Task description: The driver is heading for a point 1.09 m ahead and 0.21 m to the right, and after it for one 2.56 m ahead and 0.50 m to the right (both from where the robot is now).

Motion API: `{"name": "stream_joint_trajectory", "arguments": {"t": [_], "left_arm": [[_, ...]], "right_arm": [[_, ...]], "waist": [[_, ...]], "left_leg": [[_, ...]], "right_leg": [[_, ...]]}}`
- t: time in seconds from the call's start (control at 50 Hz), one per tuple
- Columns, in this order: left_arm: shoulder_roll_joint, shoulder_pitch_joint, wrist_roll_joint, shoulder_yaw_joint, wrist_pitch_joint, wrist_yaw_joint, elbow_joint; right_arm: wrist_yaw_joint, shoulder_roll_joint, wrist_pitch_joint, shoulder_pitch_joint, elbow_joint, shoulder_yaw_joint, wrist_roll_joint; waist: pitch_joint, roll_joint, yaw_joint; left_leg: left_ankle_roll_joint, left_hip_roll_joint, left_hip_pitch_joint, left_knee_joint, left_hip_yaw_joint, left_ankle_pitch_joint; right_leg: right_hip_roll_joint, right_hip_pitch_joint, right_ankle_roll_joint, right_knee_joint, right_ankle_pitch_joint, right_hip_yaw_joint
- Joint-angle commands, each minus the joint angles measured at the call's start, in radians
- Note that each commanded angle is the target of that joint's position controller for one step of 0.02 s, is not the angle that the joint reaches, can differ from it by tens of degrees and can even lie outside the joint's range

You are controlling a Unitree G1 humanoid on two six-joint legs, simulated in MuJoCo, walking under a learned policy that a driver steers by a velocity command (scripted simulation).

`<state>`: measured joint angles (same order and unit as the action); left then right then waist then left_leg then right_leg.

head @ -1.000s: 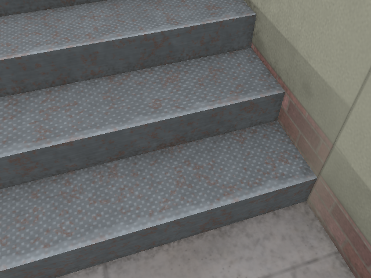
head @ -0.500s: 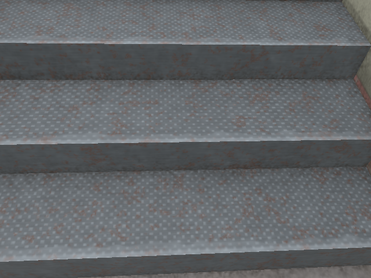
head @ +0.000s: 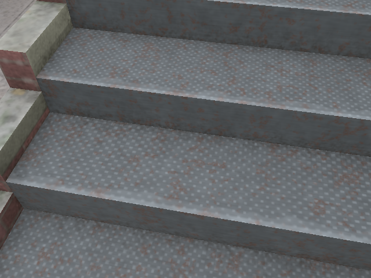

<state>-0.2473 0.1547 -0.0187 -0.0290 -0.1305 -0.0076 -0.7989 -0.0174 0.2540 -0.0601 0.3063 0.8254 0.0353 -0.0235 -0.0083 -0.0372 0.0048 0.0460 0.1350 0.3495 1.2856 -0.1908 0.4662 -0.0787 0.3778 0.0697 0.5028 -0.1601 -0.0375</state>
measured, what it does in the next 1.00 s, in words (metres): climbs: left foot 0.16 m higher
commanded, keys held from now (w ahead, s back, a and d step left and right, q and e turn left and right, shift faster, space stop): w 0.44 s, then w+e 0.56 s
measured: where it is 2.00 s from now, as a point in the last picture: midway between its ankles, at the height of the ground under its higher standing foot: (212, 76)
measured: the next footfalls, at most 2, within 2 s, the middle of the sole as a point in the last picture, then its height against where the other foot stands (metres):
left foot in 0.42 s outside the picture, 0.16 m higher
right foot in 1.02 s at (215, 181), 0.16 m higher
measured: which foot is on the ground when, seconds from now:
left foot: up 0.00-0.40, down 0.42-1.00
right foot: down 0.00-0.46, up 0.48-1.00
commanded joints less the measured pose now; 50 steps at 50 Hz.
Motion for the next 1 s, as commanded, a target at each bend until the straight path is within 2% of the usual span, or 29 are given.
{"name": "stream_joint_trajectory", "arguments": {"t": [0.02,0.08,0.14,0.16,0.26,0.32,0.34,0.36,0.38,0.4,0.42,0.44,0.46,0.48,0.5,0.52,0.54,0.56,0.58,0.62,0.66,0.68,0.74,0.76,0.82,0.88,0.94,0.98,1.0], "left_arm": [[-0.065,0.200,0.014,-0.022,0.031,0.007,-0.038],[0.018,0.229,-0.008,0.013,0.048,-0.007,-0.111],[-0.011,0.260,0.005,0.019,0.057,0.005,-0.159],[-0.019,0.332,-0.009,0.021,0.055,0.010,-0.185],[-0.012,0.473,0.013,0.030,0.090,0.054,-0.227],[-0.010,0.540,0.038,0.042,0.114,0.071,-0.228],[-0.035,0.570,0.067,0.033,0.114,0.080,-0.251],[-0.084,0.422,0.028,0.018,0.086,0.060,-0.209],[-0.131,0.467,0.014,0.008,0.061,0.041,-0.219],[-0.144,0.471,0.011,0.005,0.045,0.034,-0.220],[-0.179,0.432,0.024,-0.012,0.031,0.020,-0.230],[-0.184,0.404,0.028,-0.030,0.001,0.010,-0.212],[-0.072,0.435,0.066,-0.019,-0.014,-0.018,-0.146],[-0.049,0.360,0.020,-0.040,-0.010,-0.042,-0.136],[0.050,0.357,-0.013,-0.034,0.007,-0.036,-0.094],[-0.007,0.176,0.000,-0.033,0.024,-0.084,-0.087],[0.024,0.164,-0.016,-0.026,0.028,-0.082,-0.064],[0.084,0.189,-0.011,-0.003,0.040,-0.082,-0.053],[0.109,0.185,-0.010,0.010,0.058,-0.084,-0.029],[0.089,0.233,0.000,0.005,0.085,-0.090,-0.051],[0.079,0.153,0.005,0.012,0.091,-0.098,-0.035],[0.085,0.102,0.011,0.021,0.096,-0.106,-0.033],[0.074,-0.066,0.011,0.040,0.091,-0.101,0.005],[0.069,-0.126,0.011,0.053,0.093,-0.100,0.024],[0.080,-0.259,0.019,0.075,0.085,-0.086,0.073],[0.058,-0.346,0.034,0.070,0.123,-0.065,0.111],[0.109,-0.404,0.004,0.079,0.159,-0.097,0.124],[0.082,-0.381,0.024,0.068,0.169,-0.120,0.149],[0.054,-0.309,0.023,0.058,0.169,-0.119,0.129]], "right_arm": [[0.009,0.054,-0.022,-0.035,-0.085,-0.001,0.003],[0.029,-0.056,-0.012,-0.036,-0.120,-0.040,-0.001],[0.031,-0.108,-0.007,-0.128,-0.210,-0.080,0.012],[0.026,-0.130,-0.001,-0.135,-0.203,-0.089,0.013],[0.026,-0.166,-0.026,-0.357,-0.357,-0.138,0.005],[0.057,-0.173,-0.044,-0.554,-0.488,-0.176,0.035],[0.055,-0.228,-0.049,-0.627,-0.528,-0.197,0.036],[0.037,-0.186,0.026,-0.515,-0.459,-0.163,0.047],[0.024,-0.176,0.049,-0.394,-0.402,-0.146,0.047],[0.014,-0.119,0.054,-0.206,-0.331,-0.112,0.028],[0.005,-0.080,0.041,-0.007,-0.277,-0.086,0.021],[0.002,-0.006,0.023,0.108,-0.234,-0.045,0.056],[0.000,0.094,0.017,0.181,-0.178,0.003,0.080],[-0.006,0.183,0.044,0.161,-0.147,0.040,0.068],[0.008,0.152,0.038,0.003,-0.138,0.040,0.053],[0.067,0.034,-0.001,0.064,-0.070,-0.024,0.084],[0.096,-0.026,-0.025,0.023,0.006,-0.026,0.071],[0.107,-0.120,-0.037,-0.088,0.029,-0.046,0.089],[0.115,-0.143,-0.039,-0.123,0.063,-0.057,0.122],[0.103,-0.149,-0.043,-0.143,0.094,-0.062,0.103],[0.082,-0.159,-0.061,-0.156,0.120,-0.076,0.112],[0.071,-0.140,-0.067,-0.070,0.155,-0.075,0.128],[0.058,-0.121,-0.058,0.092,0.234,-0.091,0.169],[0.056,-0.114,-0.055,0.191,0.272,-0.101,0.173],[0.069,-0.110,-0.043,0.313,0.329,-0.114,0.204],[0.093,-0.119,-0.040,0.354,0.352,-0.130,0.222],[0.100,-0.080,-0.041,0.225,0.278,-0.125,0.132],[0.113,0.082,-0.077,0.244,0.311,-0.096,0.101],[0.112,0.143,-0.088,0.255,0.316,-0.077,0.085]], "waist": [[0.042,0.022,-0.051],[0.075,0.070,0.004],[0.093,0.072,0.031],[0.056,0.114,0.001],[0.097,0.092,-0.055],[0.040,0.048,-0.099],[0.017,0.091,-0.108],[0.056,0.056,-0.072],[-0.050,0.167,-0.051],[-0.171,0.231,0.039],[-0.258,0.315,0.149],[-0.377,0.341,0.199],[-0.438,0.023,0.188],[-0.453,-0.154,0.190],[-0.323,-0.083,0.075],[0.147,-0.073,0.152],[0.078,-0.003,0.079],[0.024,0.096,0.002],[-0.018,0.099,-0.064],[-0.026,0.050,-0.106],[-0.025,0.021,-0.134],[-0.044,-0.064,-0.102],[-0.034,-0.006,-0.042],[-0.036,-0.049,-0.013],[0.012,-0.003,0.031],[0.016,-0.015,0.044],[0.011,-0.045,-0.001],[-0.050,-0.119,-0.087],[-0.051,-0.146,-0.108]], "left_leg": [[-0.017,-0.105,0.603,0.460,0.044,-0.061],[-0.003,-0.139,0.687,0.673,0.078,-0.091],[-0.026,-0.173,0.789,0.633,0.116,-0.162],[-0.044,-0.156,0.854,0.820,0.156,-0.150],[-0.048,-0.233,1.289,0.847,0.111,-0.084],[-0.064,-0.282,0.837,0.323,0.354,-0.283],[-0.044,-0.282,0.588,0.153,0.358,-0.194],[0.011,-0.193,0.386,-0.002,0.455,0.017],[0.046,-0.123,0.245,0.027,0.493,0.106],[0.079,-0.068,0.147,-0.015,0.465,0.041],[0.102,-0.052,0.055,-0.194,0.396,-0.044],[0.133,-0.108,-0.114,-0.261,0.213,-0.024],[0.223,-0.394,-0.358,-0.534,-0.337,0.153],[0.242,-0.496,-0.309,-0.979,-0.804,0.221],[0.212,-0.549,-0.141,-0.995,-0.725,0.342],[0.249,-0.471,0.139,-0.936,-0.573,0.318],[0.280,-0.458,0.112,-0.887,-0.375,0.119],[0.250,-0.458,0.125,-0.873,-0.244,0.015],[0.203,-0.447,0.135,-0.882,-0.135,-0.067],[0.147,-0.415,0.122,-0.937,0.021,-0.121],[0.095,-0.345,0.174,-0.990,0.192,-0.189],[0.109,-0.335,0.108,-1.003,0.207,-0.207],[0.072,-0.307,-0.059,-1.000,0.281,-0.214],[0.090,-0.337,-0.185,-1.010,0.247,-0.243],[0.118,-0.403,-0.376,-1.072,0.238,-0.303],[0.111,-0.444,-0.388,-1.140,0.280,-0.392],[0.118,-0.405,-0.183,-1.221,0.468,-0.756],[0.170,-0.435,-0.097,-1.104,0.505,-1.721],[0.164,-0.470,-0.240,-1.030,0.480,-1.854]], "right_leg": [[0.387,-0.401,0.217,-0.303,-0.271,0.537],[0.306,-0.208,0.191,-0.288,-0.116,0.347],[0.269,-0.064,0.174,-0.289,-0.065,0.227],[0.308,-0.114,0.207,-0.303,-0.005,0.264],[0.350,-0.408,0.130,-0.274,-0.004,0.265],[0.290,-0.133,0.149,-0.482,0.059,0.204],[0.327,-0.062,0.153,-0.594,0.143,0.211],[0.224,-0.059,0.173,-0.602,0.356,0.084],[0.272,-0.162,0.187,-0.461,0.906,0.052],[0.298,-0.316,0.166,-0.253,1.418,0.025],[0.329,-0.437,0.122,-0.039,1.517,0.027],[0.309,-0.388,0.094,0.208,1.383,0.038],[0.174,0.012,0.040,0.568,0.911,0.060],[0.015,0.135,0.019,1.034,0.093,0.142],[0.053,0.242,0.013,1.343,0.084,0.266],[0.006,0.542,0.058,1.554,0.244,0.391],[-0.003,0.603,0.132,1.622,0.230,0.364],[0.019,0.612,0.182,1.624,0.242,0.373],[0.053,0.644,0.221,1.609,0.290,0.337],[0.071,0.717,0.238,1.596,0.265,0.291],[0.085,0.722,0.252,1.576,0.259,0.220],[0.076,0.799,0.252,1.762,0.190,0.165],[0.079,0.996,0.261,1.706,0.174,0.158],[0.079,1.107,0.264,1.778,0.127,0.145],[0.114,1.278,0.273,1.623,0.092,0.128],[0.149,1.246,0.236,1.395,0.201,0.101],[0.157,0.836,0.184,1.177,0.005,-0.123],[0.045,0.445,0.143,1.003,-0.058,-0.197],[0.006,0.417,0.121,0.854,-0.142,-0.185]]}}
